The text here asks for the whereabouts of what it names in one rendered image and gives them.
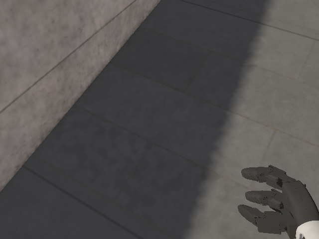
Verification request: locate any robot right forearm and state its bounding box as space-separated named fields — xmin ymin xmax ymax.
xmin=295 ymin=220 xmax=319 ymax=239

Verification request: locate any robot right hand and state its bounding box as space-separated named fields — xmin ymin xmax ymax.
xmin=237 ymin=164 xmax=319 ymax=239

